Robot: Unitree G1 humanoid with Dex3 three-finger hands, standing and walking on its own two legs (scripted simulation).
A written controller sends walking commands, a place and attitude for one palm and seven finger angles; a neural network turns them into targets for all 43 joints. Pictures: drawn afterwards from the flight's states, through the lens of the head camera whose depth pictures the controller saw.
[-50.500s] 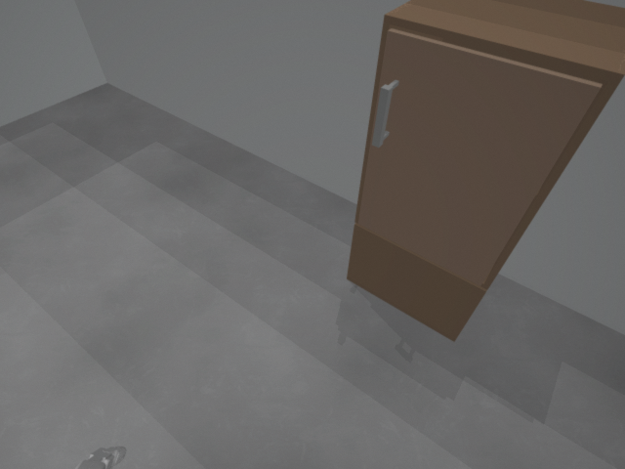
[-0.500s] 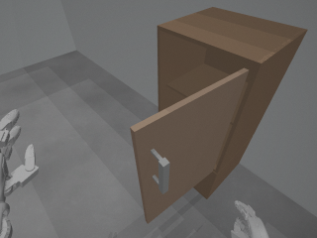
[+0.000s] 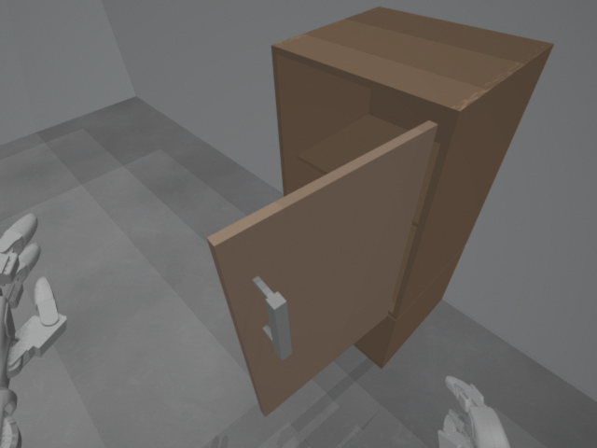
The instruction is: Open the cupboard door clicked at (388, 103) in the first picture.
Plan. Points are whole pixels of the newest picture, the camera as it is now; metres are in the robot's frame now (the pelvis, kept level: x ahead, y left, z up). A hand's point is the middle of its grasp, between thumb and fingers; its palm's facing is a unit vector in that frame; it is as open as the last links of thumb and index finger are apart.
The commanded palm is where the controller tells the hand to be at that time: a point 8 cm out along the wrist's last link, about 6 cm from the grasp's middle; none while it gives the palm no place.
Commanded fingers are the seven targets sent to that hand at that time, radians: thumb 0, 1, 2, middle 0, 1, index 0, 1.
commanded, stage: step back with the hand held close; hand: left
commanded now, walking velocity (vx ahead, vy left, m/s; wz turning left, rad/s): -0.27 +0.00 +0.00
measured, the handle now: (272, 319) +0.30 +0.08 +0.00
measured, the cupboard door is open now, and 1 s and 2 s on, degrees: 84 84 84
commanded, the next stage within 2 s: stop stepping back and stand still in 0.92 s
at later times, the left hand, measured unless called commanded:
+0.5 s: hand (16, 375) +0.14 +0.28 +0.15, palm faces +0.38 -0.79 -0.49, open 7.4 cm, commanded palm +0.08 +0.32 +0.17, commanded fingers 0.00 0.90 0.90 -0.20 -0.30 -0.20 -0.30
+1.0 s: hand out of the picture +0.04 +0.25 +0.15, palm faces +0.28 -0.80 -0.53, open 7.4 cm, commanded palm -0.04 +0.31 +0.17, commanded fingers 0.00 0.90 0.90 -0.20 -0.30 -0.20 -0.30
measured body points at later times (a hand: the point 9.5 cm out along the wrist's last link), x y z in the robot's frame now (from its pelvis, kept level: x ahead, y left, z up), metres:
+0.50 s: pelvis -0.06 +0.02 -0.01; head -0.06 +0.02 +0.44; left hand +0.11 +0.32 +0.18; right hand +0.10 -0.23 -0.08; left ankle +0.00 +0.09 -0.74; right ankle -0.02 -0.08 -0.74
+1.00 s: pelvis -0.19 +0.01 -0.02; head -0.12 +0.03 +0.42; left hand +0.02 +0.29 +0.18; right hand +0.03 -0.20 -0.11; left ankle +0.00 +0.09 -0.74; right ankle -0.29 -0.09 -0.74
